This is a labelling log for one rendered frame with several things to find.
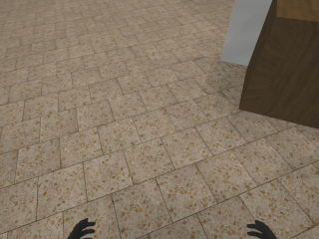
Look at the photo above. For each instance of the robot left hand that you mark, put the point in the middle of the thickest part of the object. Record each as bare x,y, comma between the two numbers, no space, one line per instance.
78,231

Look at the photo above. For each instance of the pedestal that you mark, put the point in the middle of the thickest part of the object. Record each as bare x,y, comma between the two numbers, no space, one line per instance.
282,77

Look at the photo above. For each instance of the robot right hand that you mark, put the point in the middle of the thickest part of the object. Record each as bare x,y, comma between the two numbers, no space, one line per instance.
266,233

